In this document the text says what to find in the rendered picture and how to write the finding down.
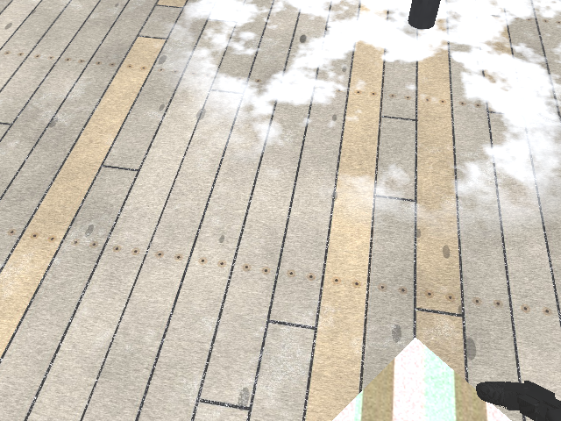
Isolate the right robot hand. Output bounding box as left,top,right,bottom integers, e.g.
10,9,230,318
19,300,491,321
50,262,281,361
476,381,561,421

